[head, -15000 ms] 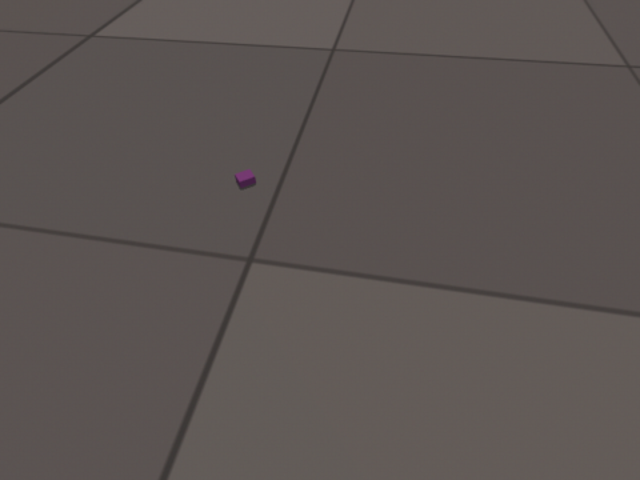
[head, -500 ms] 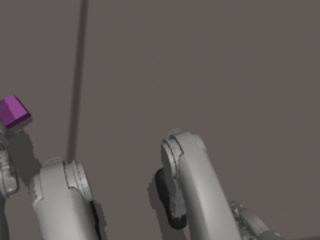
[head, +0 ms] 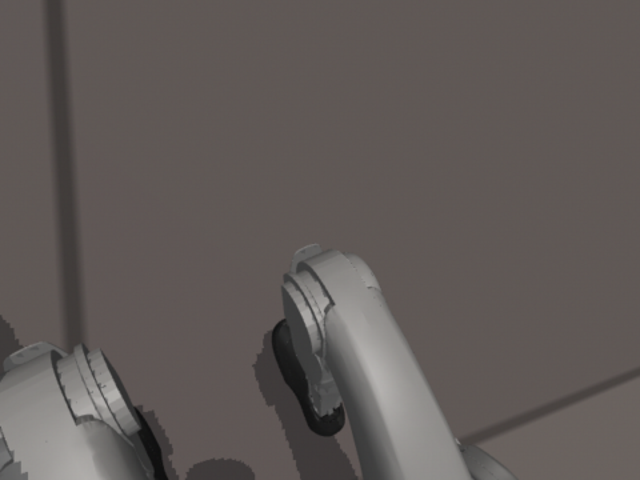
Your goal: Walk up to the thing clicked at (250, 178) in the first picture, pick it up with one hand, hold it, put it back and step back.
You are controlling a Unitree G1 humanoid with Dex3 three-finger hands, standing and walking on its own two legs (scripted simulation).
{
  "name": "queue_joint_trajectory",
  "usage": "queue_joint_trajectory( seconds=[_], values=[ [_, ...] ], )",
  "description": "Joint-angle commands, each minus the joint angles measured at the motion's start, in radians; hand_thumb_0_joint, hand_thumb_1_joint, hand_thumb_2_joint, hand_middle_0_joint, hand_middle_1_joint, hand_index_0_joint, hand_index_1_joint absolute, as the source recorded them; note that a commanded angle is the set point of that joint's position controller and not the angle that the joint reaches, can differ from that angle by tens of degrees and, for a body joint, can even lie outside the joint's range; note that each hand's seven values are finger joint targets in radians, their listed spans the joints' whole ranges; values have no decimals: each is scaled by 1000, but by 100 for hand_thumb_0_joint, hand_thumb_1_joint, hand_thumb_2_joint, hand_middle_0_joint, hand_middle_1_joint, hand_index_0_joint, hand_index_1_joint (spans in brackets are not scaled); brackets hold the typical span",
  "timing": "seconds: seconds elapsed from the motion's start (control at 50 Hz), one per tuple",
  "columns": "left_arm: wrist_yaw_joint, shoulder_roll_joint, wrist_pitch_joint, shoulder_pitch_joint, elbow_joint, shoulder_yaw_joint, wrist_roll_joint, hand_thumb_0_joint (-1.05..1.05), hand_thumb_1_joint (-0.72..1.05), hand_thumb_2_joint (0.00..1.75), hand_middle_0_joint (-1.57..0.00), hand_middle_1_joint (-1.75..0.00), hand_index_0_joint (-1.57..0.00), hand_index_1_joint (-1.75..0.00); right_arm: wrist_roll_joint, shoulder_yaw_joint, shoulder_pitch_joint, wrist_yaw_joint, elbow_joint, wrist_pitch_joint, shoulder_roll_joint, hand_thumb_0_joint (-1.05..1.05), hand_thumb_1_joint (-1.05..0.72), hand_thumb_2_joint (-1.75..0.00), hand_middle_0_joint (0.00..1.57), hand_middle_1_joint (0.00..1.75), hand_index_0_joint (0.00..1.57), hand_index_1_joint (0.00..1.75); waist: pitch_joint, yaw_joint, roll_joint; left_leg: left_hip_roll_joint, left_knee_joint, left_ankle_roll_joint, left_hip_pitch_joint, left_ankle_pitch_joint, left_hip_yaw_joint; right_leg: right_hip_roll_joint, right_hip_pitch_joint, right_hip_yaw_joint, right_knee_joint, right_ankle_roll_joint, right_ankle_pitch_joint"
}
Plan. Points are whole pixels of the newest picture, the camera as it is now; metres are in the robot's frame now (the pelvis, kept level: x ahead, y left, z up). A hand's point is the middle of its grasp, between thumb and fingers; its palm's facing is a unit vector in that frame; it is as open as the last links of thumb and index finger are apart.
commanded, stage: rest palm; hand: left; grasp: from above
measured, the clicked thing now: out of the picture +0.45 +0.35 -0.29
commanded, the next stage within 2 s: close in 0.76 s
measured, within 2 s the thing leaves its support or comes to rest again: neither
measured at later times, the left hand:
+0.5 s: hand out of the picture +0.44 +0.34 -0.25, palm faces -0.34 -0.28 -0.90, open 14.0 cm
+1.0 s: hand out of the picture +0.44 +0.34 -0.26, palm faces -0.34 -0.29 -0.90, open 13.1 cm
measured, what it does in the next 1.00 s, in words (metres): stands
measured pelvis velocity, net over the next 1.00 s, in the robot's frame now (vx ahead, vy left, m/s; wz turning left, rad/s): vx -0.01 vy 0.01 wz -0.04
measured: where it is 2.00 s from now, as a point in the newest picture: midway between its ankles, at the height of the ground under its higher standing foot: (239, 440)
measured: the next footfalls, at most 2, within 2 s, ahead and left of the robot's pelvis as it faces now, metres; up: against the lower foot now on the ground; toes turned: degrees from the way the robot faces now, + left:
none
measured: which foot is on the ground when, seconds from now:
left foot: down 0.00-1.00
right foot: down 0.00-1.00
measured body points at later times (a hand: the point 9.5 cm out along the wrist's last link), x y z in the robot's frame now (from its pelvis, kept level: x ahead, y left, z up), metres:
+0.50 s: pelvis -0.01 +0.01 +0.00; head +0.27 +0.14 +0.33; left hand +0.46 +0.35 -0.20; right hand +0.03 -0.24 -0.05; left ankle +0.06 +0.14 -0.27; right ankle +0.11 -0.13 -0.27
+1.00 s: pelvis -0.01 +0.01 +0.00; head +0.28 +0.13 +0.32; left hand +0.46 +0.35 -0.21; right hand +0.02 -0.23 -0.04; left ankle +0.06 +0.14 -0.27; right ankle +0.11 -0.13 -0.27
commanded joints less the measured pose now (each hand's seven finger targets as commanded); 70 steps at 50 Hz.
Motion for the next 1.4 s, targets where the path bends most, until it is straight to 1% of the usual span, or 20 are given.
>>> queue_joint_trajectory(
  seconds=[0.0, 0.04, 0.08, 0.12, 0.14, 0.2, 0.34, 0.36, 0.46, 0.48, 0.52, 0.56, 0.64, 0.78, 0.84, 0.88, 0.98, 1.22, 1.3, 1.38],
  values=[
    [28, 233, -5, -217, -83, -12, -4, 0, -60, 101, -10, -90, -6, -94, 1, -84, 195, -1, 6, -1, -313, 0, -89, -90, 20, 30, 20, 30, -687, -12, 495, 25, -247, 36, 507, 281, 136, 31, 375, -150, -206, -96, 319],
    [24, 198, -11, -267, -97, -60, 1, 0, -59, 100, -10, -91, -7, -94, 0, -75, 173, 5, -10, -10, -314, 0, -89, -90, 20, 30, 20, 30, -652, -32, 501, 25, -251, 34, 505, 245, 132, 33, 338, -157, -204, -99, 289],
    [32, 244, -12, -252, -66, -29, 12, 0, -56, 98, -11, -90, -8, -93, -2, -79, 195, 8, 3, -15, -338, 0, -89, -90, 20, 30, 20, 30, -635, -42, 499, 25, -256, 33, 503, 236, 128, 33, 338, -166, -205, -97, 282],
    [33, 236, -19, -233, -46, -36, 7, 0, -56, 98, -11, -91, -8, -93, 0, -81, 185, 10, 3, -19, -338, 0, -89, -90, 20, 30, 20, 30, -618, -35, 484, 27, -258, 33, 493, 220, 124, 36, 331, -168, -210, -98, 266],
    [29, 202, -24, -275, -64, -74, 16, 0, -55, 97, -13, -90, -10, -93, -4, -70, 178, 16, -15, -28, -330, 0, -89, -90, 20, 30, 20, 30, -589, -59, 476, 24, -243, 37, 480, 201, 127, 35, 316, -167, -209, -94, 256],
    [42, 257, -27, -267, -56, -31, 21, 0, -51, 94, -13, -90, -11, -92, 2, -71, 189, 17, -9, -36, -346, 0, -89, -90, 20, 30, 20, 30, -596, -49, 474, 24, -249, 35, 486, 204, 122, 32, 321, -169, -213, -92, 252],
    [72, 237, -20, -286, -15, -54, 31, 0, -48, 91, -15, -90, -14, -92, -10, -61, 161, 36, -20, -58, -359, 0, -89, -90, 20, 30, 20, 30, -563, -81, 492, 31, -248, 27, 503, 206, 110, 33, 317, -180, -202, -87, 269],
    [78, 259, -17, -294, -26, -33, 38, 0, -47, 90, -15, -91, -14, -92, -12, -60, 174, 39, -20, -60, -362, 0, -89, -90, 20, 30, 20, 30, -568, -81, 505, 31, -251, 27, 514, 214, 109, 33, 315, -182, -206, -87, 272],
    [80, 247, -11, -308, -51, -62, 40, 0, -47, 90, -16, -90, -14, -92, -12, -57, 158, 49, -30, -72, -368, 0, -89, -90, 20, 30, 20, 30, -578, -84, 542, 35, -253, 18, 550, 236, 101, 35, 324, -185, -198, -90, 290],
    [88, 286, -8, -296, -50, -25, 30, 0, -47, 89, -15, -92, -13, -92, -10, -52, 163, 49, -20, -71, -370, 0, -89, -90, 20, 30, 20, 30, -621, -70, 545, 39, -258, 14, 571, 265, 91, 34, 344, -186, -195, -90, 312],
    [85, 258, -6, -280, -13, -45, 19, 0, -47, 89, -16, -89, -15, -90, -12, -48, 156, 56, -20, -75, -362, 0, -89, -90, 20, 30, 20, 30, -573, -88, 521, 36, -246, 20, 533, 250, 99, 33, 345, -183, -195, -86, 308],
    [90, 287, -3, -275, -12, -22, 19, 0, -46, 89, -17, -90, -15, -91, -7, -47, 167, 54, -23, -72, -370, 0, -89, -90, 20, 30, 20, 30, -580, -77, 509, 37, -257, 20, 525, 255, 92, 35, 353, -185, -205, -86, 307],
    [78, 274, -1, -278, -16, -43, 10, 0, -45, 88, -17, -90, -16, -91, -8, -46, 157, 57, -31, -77, -375, 0, -89, -90, 20, 30, 20, 30, -557, -87, 521, 39, -252, 20, 536, 250, 91, 34, 340, -185, -201, -87, 303],
    [81, 334, -19, -254, -14, -25, 4, 0, -40, 84, -21, -86, -20, -88, -4, -28, 165, 47, -40, -72, -382, 0, -90, -90, 20, 30, 20, 30, -576, -84, 487, 39, -254, 28, 504, 245, 92, 42, 403, -183, -228, -84, 306],
    [83, 326, -23, -237, -8, -34, 1, 0, -40, 84, -22, -85, -20, -87, -7, -24, 156, 46, -39, -73, -378, 0, -90, -90, 20, 30, 20, 30, -559, -87, 493, 40, -252, 25, 512, 241, 95, 40, 405, -182, -227, -84, 305],
    [79, 324, -25, -256, -14, -40, -2, 0, -28, 76, -30, -81, -29, -81, -6, -28, 154, 46, -37, -81, -384, 0, -89, -90, 20, 30, 20, 30, -535, -93, 510, 40, -257, 23, 519, 218, 93, 36, 378, -187, -222, -85, 285],
    [83, 320, -27, -284, -64, -51, 6, 0, -18, 68, -37, -74, -37, -73, -6, -35, 157, 46, -35, -78, -390, 0, -89, -90, 20, 30, 20, 30, -571, -97, 547, 45, -264, 15, 558, 244, 85, 39, 388, -191, -222, -87, 308],
    [56, 277, -7, -237, -15, -76, -7, 0, -3, 56, -48, -64, -49, -63, 4, -22, 166, 50, -40, -75, -374, 0, -89, -90, 20, 30, 20, 30, -533, -101, 494, 43, -268, 21, 520, 247, 81, 39, 371, -192, -234, -84, 309],
    [61, 323, -17, -252, -51, -61, -12, 0, -1, 53, -50, -63, -51, -62, 7, -36, 162, 42, -54, -69, -399, 0, -89, -90, 20, 30, 20, 30, -543, -89, 494, 44, -285, 22, 520, 221, 80, 43, 390, -187, -243, -87, 291],
    [72, 317, -24, -256, -36, -53, -4, 0, 4, 50, -55, -57, -55, -56, 4, -24, 167, 41, -51, -67, -387, 0, -89, -90, 20, 30, 20, 30, -549, -94, 509, 47, -282, 17, 541, 246, 77, 39, 385, -190, -231, -87, 306]
  ],
)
